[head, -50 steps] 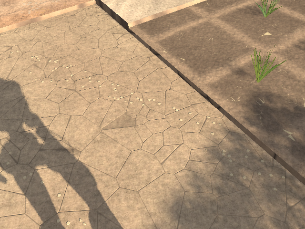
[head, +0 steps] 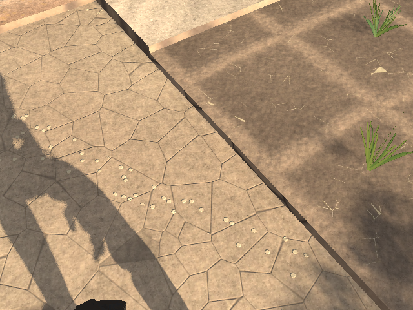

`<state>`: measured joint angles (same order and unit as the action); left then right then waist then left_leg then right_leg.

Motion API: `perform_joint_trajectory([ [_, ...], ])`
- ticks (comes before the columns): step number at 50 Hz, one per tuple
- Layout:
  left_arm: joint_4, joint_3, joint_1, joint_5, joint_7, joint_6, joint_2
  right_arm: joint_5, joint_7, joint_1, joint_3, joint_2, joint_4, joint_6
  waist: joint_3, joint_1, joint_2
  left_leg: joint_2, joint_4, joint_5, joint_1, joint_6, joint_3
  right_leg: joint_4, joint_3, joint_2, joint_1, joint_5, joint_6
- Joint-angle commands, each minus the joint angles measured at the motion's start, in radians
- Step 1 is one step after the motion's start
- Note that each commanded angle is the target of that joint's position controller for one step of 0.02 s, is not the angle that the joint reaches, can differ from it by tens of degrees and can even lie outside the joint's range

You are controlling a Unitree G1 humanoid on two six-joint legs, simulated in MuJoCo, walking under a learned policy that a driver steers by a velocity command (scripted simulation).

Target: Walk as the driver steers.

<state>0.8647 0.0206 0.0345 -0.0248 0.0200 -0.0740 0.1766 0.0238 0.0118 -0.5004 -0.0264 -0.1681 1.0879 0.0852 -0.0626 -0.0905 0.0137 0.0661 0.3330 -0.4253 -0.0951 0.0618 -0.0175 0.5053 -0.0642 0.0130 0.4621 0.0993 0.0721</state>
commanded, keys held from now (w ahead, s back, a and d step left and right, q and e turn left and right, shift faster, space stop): w+q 1.00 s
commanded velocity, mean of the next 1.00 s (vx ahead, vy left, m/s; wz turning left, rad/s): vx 0.50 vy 0.00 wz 0.53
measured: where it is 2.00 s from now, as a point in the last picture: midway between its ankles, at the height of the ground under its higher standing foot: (86, 208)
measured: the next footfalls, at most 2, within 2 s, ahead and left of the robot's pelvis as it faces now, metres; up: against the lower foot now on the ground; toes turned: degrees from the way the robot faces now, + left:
left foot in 0.54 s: +0.40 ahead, +0.14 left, +0.00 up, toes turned +23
right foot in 1.10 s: +0.78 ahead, +0.16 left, +0.00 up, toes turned +39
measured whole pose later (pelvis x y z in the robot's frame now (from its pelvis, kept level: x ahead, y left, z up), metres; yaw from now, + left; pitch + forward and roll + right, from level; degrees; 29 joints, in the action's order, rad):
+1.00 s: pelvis +0.50 +0.13 +0.01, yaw +34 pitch +2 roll +0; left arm 0.73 0.03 -0.02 -0.04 0.03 -0.02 0.24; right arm 0.01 0.01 -0.46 -0.07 -0.26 0.89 0.05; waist -0.03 -0.10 0.04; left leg 0.15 0.28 -0.31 -0.02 0.13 0.17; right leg 0.70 0.02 0.06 0.65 0.05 -0.04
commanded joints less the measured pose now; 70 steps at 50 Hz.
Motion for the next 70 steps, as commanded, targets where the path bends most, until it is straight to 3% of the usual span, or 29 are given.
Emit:
perform_joint_trajectory([
  [1,0.054,0.082,-0.479,-0.042,-0.038,-0.031,0.262,-0.038,-0.006,0.031,-0.013,-0.099,-0.097,0.013,0.305,0.238,0.063,-0.115,0.636,0.532,0.407,0.056,0.036,-0.084,0.328,0.276,-0.695,0.109,0.107],
  [2,0.047,0.095,-0.469,-0.039,-0.028,-0.017,0.312,-0.059,0.002,-0.072,-0.011,-0.052,-0.103,0.003,0.408,0.183,0.214,0.011,0.895,-0.126,0.654,0.041,0.010,-0.179,0.687,0.477,-0.822,0.094,0.206],
  [3,0.033,0.079,-0.389,-0.014,-0.022,-0.005,0.222,-0.030,0.008,0.002,-0.039,-0.148,-0.096,-0.011,0.294,0.161,0.058,-0.063,0.956,-0.044,0.708,0.053,0.078,-0.204,0.628,0.417,-0.700,0.191,0.178],
  [4,0.021,0.060,-0.302,-0.005,-0.021,-0.008,0.152,-0.021,0.001,0.071,-0.042,-0.131,-0.114,-0.011,0.149,0.136,0.023,-0.098,0.926,0.046,0.716,0.050,0.080,-0.246,0.472,0.375,-0.542,0.174,0.145],
  [5,0.019,0.051,-0.261,-0.006,-0.019,-0.015,0.116,-0.016,-0.005,0.101,-0.041,-0.103,-0.120,-0.014,0.084,0.115,0.019,-0.129,0.888,0.099,0.692,0.047,0.077,-0.285,0.359,0.328,-0.438,0.122,0.112],
  [8,0.052,0.040,-0.296,0.005,-0.031,-0.036,0.078,0.008,-0.030,0.103,-0.047,-0.069,-0.132,-0.053,0.040,0.068,0.066,-0.154,0.847,0.150,0.640,0.025,0.057,-0.331,0.173,0.264,-0.317,-0.017,0.068],
  [16,0.082,0.045,-0.388,0.005,-0.033,-0.056,0.109,0.008,-0.066,0.386,-0.034,-0.061,-0.260,-0.073,-0.028,0.083,0.057,-0.164,0.548,0.416,0.755,-0.002,-0.019,-0.365,-0.080,0.216,-0.339,-0.204,0.061],
  [21,0.104,0.056,-0.468,0.003,-0.046,-0.042,0.157,0.015,-0.079,0.521,-0.027,-0.077,-0.324,-0.071,-0.043,0.119,0.055,-0.132,0.344,0.377,0.711,0.042,-0.102,-0.325,-0.149,0.265,-0.487,-0.337,0.055],
  [24,0.106,0.065,-0.470,-0.001,-0.055,-0.020,0.190,0.020,-0.072,0.479,-0.039,-0.103,-0.325,-0.072,0.001,0.089,0.083,-0.056,0.303,0.231,0.608,0.095,-0.151,-0.157,-0.199,0.275,-0.572,-0.714,0.040],
  [26,0.097,0.074,-0.464,-0.002,-0.053,0.003,0.222,0.020,-0.061,0.307,-0.061,-0.139,-0.279,-0.062,0.106,0.020,0.083,0.019,0.243,0.163,0.412,0.142,-0.159,0.138,-0.213,0.273,-0.560,-0.803,0.033],
  [27,0.080,0.074,-0.449,0.001,-0.047,0.009,0.222,0.031,-0.047,0.152,-0.084,-0.185,-0.231,-0.053,0.192,-0.053,0.025,0.004,0.161,0.179,0.182,0.179,-0.088,0.394,-0.226,0.251,-0.421,-0.617,0.001],
  [28,0.018,0.053,-0.470,0.017,-0.034,0.007,0.122,0.039,-0.032,0.100,-0.115,-0.300,-0.232,-0.051,0.291,-0.030,-0.163,-0.285,0.128,0.078,-0.121,0.283,0.338,0.744,-0.221,0.146,-0.037,0.040,-0.051],
  [29,-0.047,0.062,-0.399,0.014,-0.020,-0.006,0.153,0.010,-0.030,0.105,-0.123,-0.354,-0.257,-0.063,0.347,-0.015,-0.186,-0.425,-0.041,0.128,-0.209,0.376,0.788,0.952,-0.021,-0.028,0.209,0.463,-0.085],
  [30,-0.073,0.063,-0.278,0.010,-0.016,-0.014,0.170,0.000,-0.022,0.128,-0.116,-0.326,-0.245,-0.072,0.211,-0.021,-0.059,-0.391,-0.064,0.189,-0.137,0.336,0.624,0.943,0.075,0.040,0.319,0.352,-0.073],
  [31,-0.074,0.054,-0.279,0.017,-0.014,-0.027,0.153,-0.009,-0.016,0.176,-0.103,-0.275,-0.243,-0.068,0.112,0.018,-0.029,-0.363,-0.071,0.295,-0.002,0.300,0.497,0.858,0.074,0.078,0.297,0.255,-0.067],
  [33,-0.051,0.056,-0.324,-0.011,-0.019,-0.011,0.149,-0.021,-0.009,0.258,-0.083,-0.207,-0.255,-0.052,0.056,0.101,0.007,-0.256,-0.088,0.499,0.177,0.232,0.337,0.714,0.084,0.120,0.165,0.209,-0.078],
  [35,-0.053,0.055,-0.343,-0.028,-0.012,0.025,0.139,-0.028,-0.011,0.251,-0.074,-0.193,-0.259,-0.030,0.083,0.124,-0.013,-0.211,-0.093,0.603,0.223,0.225,0.284,0.664,0.080,0.121,0.104,0.204,-0.101],
  [38,-0.089,0.051,-0.263,-0.026,-0.004,0.048,0.128,-0.027,-0.013,0.185,-0.081,-0.228,-0.250,-0.018,0.063,0.107,-0.030,-0.179,-0.116,0.600,0.241,0.211,0.266,0.565,0.062,0.114,0.158,0.125,-0.126],
  [49,-0.240,0.026,0.095,-0.008,0.010,0.030,0.144,-0.011,0.001,-0.010,-0.079,-0.244,-0.240,-0.027,0.008,-0.014,-0.084,-0.188,-0.044,0.701,0.037,0.173,0.365,0.161,0.066,0.023,0.265,-0.059,-0.106],
  [52,-0.238,0.030,0.014,0.000,0.004,0.016,0.175,-0.007,0.011,0.048,-0.085,-0.271,-0.261,-0.026,0.019,0.045,-0.104,-0.193,0.020,0.796,0.081,0.125,0.387,0.046,0.077,-0.011,0.059,-0.008,-0.067],
  [54,-0.172,0.052,-0.219,0.002,-0.018,0.001,0.225,-0.012,-0.002,0.107,-0.089,-0.293,-0.276,-0.017,0.130,0.155,-0.068,-0.126,0.260,0.955,0.159,0.076,0.348,-0.030,0.056,-0.051,-0.277,0.015,-0.029],
  [55,-0.156,0.066,-0.366,-0.014,-0.035,-0.011,0.272,-0.022,-0.014,0.108,-0.078,-0.253,-0.292,-0.009,0.246,0.216,-0.011,-0.066,0.496,0.765,0.283,0.056,0.312,-0.054,0.182,0.084,-0.516,0.108,0.008],
  [56,-0.165,0.082,-0.436,-0.042,-0.047,-0.007,0.357,-0.051,-0.014,0.042,-0.053,-0.139,-0.328,-0.007,0.374,0.191,0.187,0.065,0.800,0.109,0.548,0.024,0.194,-0.104,0.564,0.372,-0.761,0.228,0.079],
  [57,-0.168,0.086,-0.378,-0.025,-0.038,0.008,0.352,-0.028,-0.009,-0.020,-0.059,-0.201,-0.335,-0.016,0.397,0.123,0.275,0.063,0.937,-0.116,0.675,0.028,0.162,-0.208,0.871,0.446,-0.718,0.284,0.149],
  [58,-0.182,0.066,-0.298,-0.013,-0.033,0.015,0.248,-0.004,-0.007,0.018,-0.062,-0.227,-0.305,-0.030,0.231,0.099,0.116,-0.009,0.974,-0.020,0.708,0.027,0.157,-0.226,0.751,0.405,-0.563,0.374,0.145],
  [59,-0.179,0.048,-0.255,-0.007,-0.028,0.013,0.176,0.005,-0.018,0.082,-0.058,-0.215,-0.304,-0.034,0.120,0.103,0.018,-0.039,0.928,0.055,0.692,0.019,0.140,-0.250,0.584,0.339,-0.430,0.331,0.129],
  [60,-0.168,0.040,-0.245,-0.012,-0.026,0.009,0.156,0.006,-0.027,0.105,-0.054,-0.192,-0.308,-0.038,0.079,0.089,0.027,-0.062,0.877,0.083,0.668,0.014,0.134,-0.275,0.468,0.287,-0.358,0.241,0.104],
  [64,-0.102,0.042,-0.320,0.003,-0.010,-0.033,0.172,0.018,-0.049,0.128,-0.044,-0.162,-0.320,-0.061,0.068,0.068,0.084,-0.067,0.795,0.114,0.641,0.000,0.130,-0.310,0.274,0.235,-0.299,-0.097,0.114],
  [70,-0.054,0.046,-0.368,0.014,0.000,-0.035,0.185,0.018,-0.071,0.365,-0.013,-0.131,-0.395,-0.053,0.023,0.097,0.073,-0.114,0.483,0.317,0.689,-0.035,0.041,-0.376,0.104,0.185,-0.308,-0.125,0.108],
])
